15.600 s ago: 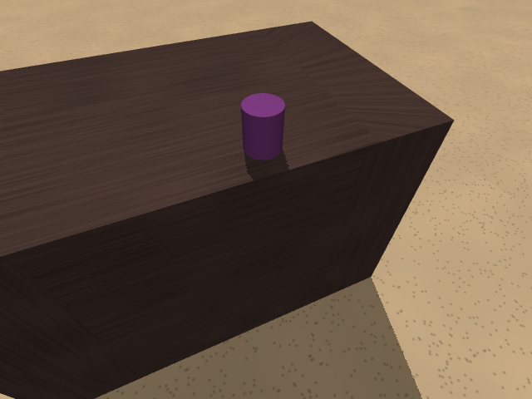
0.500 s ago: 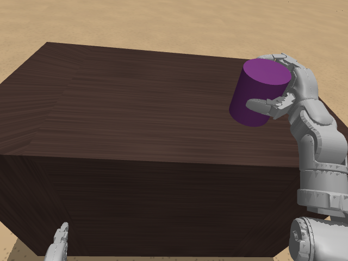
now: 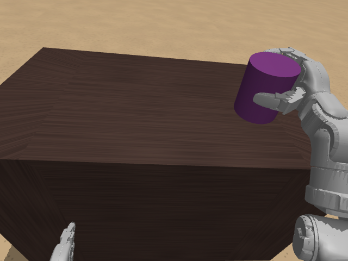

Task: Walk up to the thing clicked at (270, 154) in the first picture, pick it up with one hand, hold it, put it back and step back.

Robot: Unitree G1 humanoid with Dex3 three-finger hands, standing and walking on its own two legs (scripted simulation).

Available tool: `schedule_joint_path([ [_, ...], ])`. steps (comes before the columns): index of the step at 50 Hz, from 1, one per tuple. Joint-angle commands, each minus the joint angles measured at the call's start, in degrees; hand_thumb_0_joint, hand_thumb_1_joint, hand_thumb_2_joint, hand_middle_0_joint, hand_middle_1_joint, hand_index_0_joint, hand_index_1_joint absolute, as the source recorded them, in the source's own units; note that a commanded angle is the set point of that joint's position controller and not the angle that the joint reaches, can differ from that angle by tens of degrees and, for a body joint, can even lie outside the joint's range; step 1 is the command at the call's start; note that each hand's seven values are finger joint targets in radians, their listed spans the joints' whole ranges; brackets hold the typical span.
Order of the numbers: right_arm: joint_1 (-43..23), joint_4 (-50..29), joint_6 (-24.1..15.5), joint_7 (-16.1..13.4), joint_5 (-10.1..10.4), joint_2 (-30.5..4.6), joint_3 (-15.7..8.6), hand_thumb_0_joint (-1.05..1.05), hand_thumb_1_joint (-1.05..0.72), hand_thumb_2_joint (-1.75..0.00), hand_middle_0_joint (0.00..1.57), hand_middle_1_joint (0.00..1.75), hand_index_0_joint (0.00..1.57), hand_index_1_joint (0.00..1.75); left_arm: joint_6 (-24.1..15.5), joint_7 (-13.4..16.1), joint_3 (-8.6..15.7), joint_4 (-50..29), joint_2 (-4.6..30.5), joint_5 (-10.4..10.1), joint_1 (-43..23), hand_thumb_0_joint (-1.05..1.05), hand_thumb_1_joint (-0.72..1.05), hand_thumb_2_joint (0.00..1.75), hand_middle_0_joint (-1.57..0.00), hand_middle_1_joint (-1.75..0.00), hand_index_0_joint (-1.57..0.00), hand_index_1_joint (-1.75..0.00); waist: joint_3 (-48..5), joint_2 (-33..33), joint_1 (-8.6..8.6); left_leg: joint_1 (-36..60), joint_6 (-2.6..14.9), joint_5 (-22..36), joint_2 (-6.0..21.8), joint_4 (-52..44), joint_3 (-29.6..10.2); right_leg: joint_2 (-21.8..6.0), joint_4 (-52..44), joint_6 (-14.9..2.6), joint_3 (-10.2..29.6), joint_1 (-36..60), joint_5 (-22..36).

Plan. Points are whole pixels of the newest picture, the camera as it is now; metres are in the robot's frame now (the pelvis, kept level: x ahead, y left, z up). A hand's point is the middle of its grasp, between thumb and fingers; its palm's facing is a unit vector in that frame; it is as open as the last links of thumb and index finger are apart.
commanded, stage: lift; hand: right
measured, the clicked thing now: (263, 89) +0.36 -0.15 +0.28
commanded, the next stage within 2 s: hold in 0.02 s
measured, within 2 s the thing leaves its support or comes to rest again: neither
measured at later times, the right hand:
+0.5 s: hand (282, 77) +0.35 -0.17 +0.32, palm faces +0.05 +1.00 -0.05, open 12.0 cm
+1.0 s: hand (284, 73) +0.33 -0.15 +0.33, palm faces +0.04 +1.00 -0.05, open 12.0 cm
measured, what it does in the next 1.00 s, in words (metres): stands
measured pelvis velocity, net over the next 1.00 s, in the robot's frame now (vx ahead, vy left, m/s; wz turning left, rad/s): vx -0.01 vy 0.00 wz -0.01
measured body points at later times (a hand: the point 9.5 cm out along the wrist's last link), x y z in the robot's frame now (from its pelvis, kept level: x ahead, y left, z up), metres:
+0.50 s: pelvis +0.01 +0.00 +0.00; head -0.04 +0.04 +0.45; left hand +0.18 +0.24 -0.09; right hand +0.34 -0.22 +0.32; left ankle +0.03 +0.12 -0.73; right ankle -0.01 -0.13 -0.73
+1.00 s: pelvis -0.01 +0.00 +0.00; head -0.06 +0.05 +0.44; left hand +0.17 +0.24 -0.08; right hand +0.32 -0.21 +0.34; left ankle +0.03 +0.12 -0.73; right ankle -0.01 -0.13 -0.73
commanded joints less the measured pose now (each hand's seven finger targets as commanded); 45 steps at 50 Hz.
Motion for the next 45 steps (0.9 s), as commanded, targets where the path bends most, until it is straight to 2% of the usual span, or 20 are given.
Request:
schedule_joint_path([
  [1, -28.77, -14.32, -3.47, -0.06, 0.61, -13.92, -4.07, 0.0, 0.0, -1.25, 1.21, 1.39, 1.26, 1.39, -4.04, 0.56, 2.78, -10.68, 7.3, -0.03, -8.92, 0.0, -0.55, 0.05, -0.03, -0.04, -0.03, -0.04, -13.01, 5.35, -0.29, 4.17, 0.19, 7.58, -1.41, -4.67, 2.1, 0.96, -3.74, -1.92, -0.7, 2.97, 9.73],
  [2, -28.3, -13.97, -3.18, -0.08, 0.75, -13.39, -3.75, 0.0, -0.01, -1.24, 1.2, 1.38, 1.25, 1.38, -4.2, 0.76, 3.41, -11.48, 8.05, -0.09, -8.97, 0.0, -0.55, 0.06, -0.03, -0.04, -0.03, -0.04, -13.54, 6.0, 0.14, 4.41, 0.22, 8.37, -1.49, -4.49, 2.18, 0.78, -3.64, -1.81, -0.66, 3.64, 10.71],
  [4, -27.48, -14.71, -2.51, 0.26, 1.11, -12.66, -3.47, 0.0, 0.0, -1.23, 1.2, 1.37, 1.25, 1.37, -4.45, 0.64, 0.99, -10.98, 5.81, -0.11, -8.96, 0.0, -0.55, 0.06, -0.03, -0.04, -0.03, -0.04, -13.31, 5.24, -0.61, 4.83, 0.21, 8.98, -1.55, -4.29, 2.47, 0.73, -3.4, -1.71, -0.49, 3.3, 11.81],
  [7, -25.9, -13.31, -1.1, 0.61, 1.08, -12.81, -3.59, 0.0, 0.01, -1.25, 1.21, 1.39, 1.26, 1.39, -4.1, 0.47, -0.47, -10.06, 4.71, -0.18, -9.62, 0.0, -0.54, 0.05, -0.03, -0.04, -0.03, -0.04, -11.15, 4.88, -1.22, 4.76, 0.14, 7.11, -1.33, -5.11, 2.18, 1.06, -3.86, -1.77, -0.77, 1.67, 9.88],
  [11, -25.6, -12.14, 0.96, 1.11, 1.06, -13.46, -4.08, 0.0, 0.01, -1.27, 1.21, 1.4, 1.27, 1.4, -4.03, 0.45, 2.77, -8.32, 7.74, -0.21, -8.62, 0.0, -0.54, 0.04, -0.04, -0.04, -0.04, -0.04, -9.94, 3.65, -0.38, 3.77, 0.3, 7.31, -1.55, -5.21, 2.44, 0.86, -4.59, -1.53, -0.5, 1.79, 10.02],
  [14, -27.18, -15.33, 1.16, 1.53, 1.5, -13.64, -3.98, 0.0, 0.0, -1.28, 1.22, 1.41, 1.27, 1.41, -4.08, -0.21, 1.59, -7.68, 6.53, -0.36, -7.45, 0.0, -0.55, 0.05, -0.04, -0.04, -0.04, -0.04, -10.9, 3.5, -0.41, 4.44, 0.43, 9.81, -1.65, -4.8, 2.62, 0.77, -3.93, -1.42, -0.33, 2.45, 12.98],
  [17, -27.8, -17.82, 1.31, 1.64, 2.16, -14.55, -5.57, 0.0, -0.01, -1.27, 1.23, 1.41, 1.28, 1.41, -4.49, -0.42, 0.07, -9.57, 5.19, -0.39, -8.15, 0.0, -0.55, 0.05, -0.04, -0.04, -0.03, -0.04, -12.32, 6.2, -0.76, 5.27, 0.02, 11.05, -1.42, -4.84, 2.33, 0.95, -3.01, -1.72, -0.74, 2.98, 13.68],
  [18, -24.68, -13.3, 1.81, 1.71, 2.19, -13.08, -5.12, 0.0, 0.02, -1.29, 1.23, 1.42, 1.29, 1.42, -4.34, -0.27, 0.48, -8.48, 5.31, -0.52, -7.5, 0.0, -0.55, 0.05, -0.04, -0.04, -0.04, -0.04, -11.49, 7.09, -0.23, 4.89, 0.03, 11.71, -1.67, -4.76, 2.46, 0.71, -3.27, -1.79, -0.6, 2.86, 14.49],
  [19, -25.18, -15.36, 1.89, 1.7, 2.31, -13.49, -5.24, 0.0, 0.01, -1.29, 1.23, 1.43, 1.29, 1.43, -4.29, -0.36, 0.53, -8.86, 5.76, -0.47, -8.64, 0.0, -0.55, 0.05, -0.04, -0.04, -0.03, -0.04, -11.57, 6.89, -1.17, 5.15, 0.03, 11.2, -1.6, -4.74, 2.61, 0.76, -3.46, -1.62, -0.37, 2.59, 14.28],
  [21, -25.65, -15.85, 2.33, 1.55, 2.27, -14.19, -5.63, 0.0, 0.01, -1.29, 1.23, 1.42, 1.28, 1.42, -4.39, -0.16, 2.22, -7.55, 7.19, -0.39, -7.94, 0.0, -0.55, 0.05, -0.04, -0.04, -0.03, -0.04, -11.39, 5.03, -0.59, 4.27, 0.1, 10.28, -1.5, -4.83, 2.43, 0.86, -3.42, -1.63, -0.64, 2.71, 13.23],
  [22, -25.19, -15.31, 2.66, 1.57, 2.28, -12.67, -4.4, 0.0, -0.01, -1.29, 1.24, 1.43, 1.3, 1.43, -4.58, -0.42, 0.77, -8.6, 6.15, -0.46, -9.36, 0.0, -0.55, 0.05, -0.04, -0.04, -0.03, -0.04, -10.61, 5.33, -0.85, 4.58, 0.08, 10.37, -1.44, -4.85, 2.34, 0.93, -3.37, -1.64, -0.78, 2.38, 13.4],
  [23, -26.99, -18.55, 2.56, 1.41, 2.18, -13.19, -4.59, 0.0, -0.01, -1.28, 1.23, 1.42, 1.28, 1.42, -4.56, -0.29, 2.67, -7.88, 7.67, -0.35, -8.69, 0.0, -0.55, 0.05, -0.04, -0.04, -0.04, -0.04, -11.72, 3.67, -0.51, 4.28, 0.31, 10.12, -1.41, -4.62, 2.29, 0.88, -3.53, -1.54, -0.71, 3.12, 13.15],
  [27, -26.96, -19.93, 3.39, 1.02, 2.09, -13.91, -4.82, 0.0, -0.01, -1.28, 1.23, 1.42, 1.29, 1.42, -4.85, -0.23, 4.0, -7.68, 9.11, -0.33, -9.17, 0.0, -0.54, 0.05, -0.04, -0.04, -0.04, -0.04, -12.14, 5.15, -0.3, 4.32, 0.24, 9.58, -1.39, -4.8, 2.5, 1.01, -3.44, -1.65, -0.33, 3.43, 12.57],
  [31, -27.23, -19.73, 4.45, 1.16, 2.57, -12.98, -4.8, 0.0, 0.01, -1.26, 1.21, 1.4, 1.27, 1.4, -4.76, -0.29, -0.78, -7.88, 4.94, -0.39, -10.5, 0.0, -0.55, 0.05, -0.04, -0.04, -0.04, -0.04, -11.52, 5.59, -1.36, 4.97, -0.03, 9.27, -1.18, -5.11, 2.43, 1.17, -2.99, -1.78, -0.56, 2.23, 12.3],
  [35, -25.35, -15.3, 6.46, 1.23, 2.37, -14.47, -6.08, 0.0, 0.0, -1.3, 1.24, 1.43, 1.3, 1.43, -4.99, -0.13, -0.69, -7.72, 5.66, -0.27, -11.55, 0.0, -0.54, 0.05, -0.04, -0.04, -0.04, -0.04, -10.44, 5.54, -1.61, 4.73, -0.16, 8.01, -1.28, -5.34, 2.51, 1.36, -3.49, -1.79, -0.57, 1.37, 10.89],
  [37, -28.31, -17.33, 6.69, 0.95, 2.42, -13.83, -5.0, 0.0, 0.01, -1.3, 1.23, 1.43, 1.29, 1.43, -4.77, -0.34, -0.94, -7.22, 5.57, -0.11, -10.59, 0.0, -0.54, 0.05, -0.04, -0.04, -0.04, -0.04, -9.6, 5.25, -0.69, 4.25, -0.07, 6.88, -1.23, -5.75, 2.39, 1.42, -3.75, -1.82, -0.7, 1.28, 9.62],
  [40, -26.78, -14.87, 7.61, 1.0, 2.67, -13.95, -5.49, 0.0, 0.02, -1.31, 1.24, 1.45, 1.3, 1.45, -4.9, -0.07, 2.09, -5.22, 8.08, -0.28, -9.0, 0.0, -0.54, 0.05, -0.04, -0.04, -0.04, -0.04, -9.18, 6.29, 0.17, 3.27, -0.29, 7.19, -1.12, -6.0, 2.22, 1.51, -3.78, -2.09, -0.82, 1.58, 9.25],
  [43, -26.68, -15.77, 7.17, 0.87, 2.73, -13.76, -5.49, 0.0, 0.02, -1.3, 1.24, 1.44, 1.3, 1.44, -5.42, -0.34, 1.62, -6.8, 7.56, -0.39, -10.29, 0.0, -0.54, 0.04, -0.04, -0.04, -0.04, -0.04, -8.98, 6.69, -0.46, 3.23, -0.2, 5.78, -1.33, -5.9, 2.66, 1.44, -3.78, -2.06, -0.5, 1.28, 8.48],
  [44, -28.45, -16.37, 7.16, 0.75, 2.55, -13.74, -5.03, 0.0, 0.03, -1.3, 1.24, 1.44, 1.3, 1.44, -5.53, -0.25, 2.84, -6.93, 8.57, -0.42, -9.26, 0.0, -0.54, 0.04, -0.04, -0.04, -0.04, -0.04, -9.9, 6.62, 0.35, 2.99, -0.13, 5.77, -1.42, -5.95, 2.6, 1.3, -4.16, -2.11, -0.42, 1.91, 8.13],
  [45, -29.35, -17.63, 6.69, 0.46, 2.69, -13.52, -4.84, 0.0, 0.02, -1.31, 1.24, 1.44, 1.3, 1.44, -5.69, -0.45, 1.91, -7.74, 7.67, -0.4, -9.62, 0.0, -0.54, 0.05, -0.04, -0.04, -0.04, -0.04, -10.28, 6.71, -0.17, 3.23, -0.09, 5.55, -1.43, -5.93, 2.66, 1.3, -4.26, -2.08, -0.33, 2.01, 8.02],
])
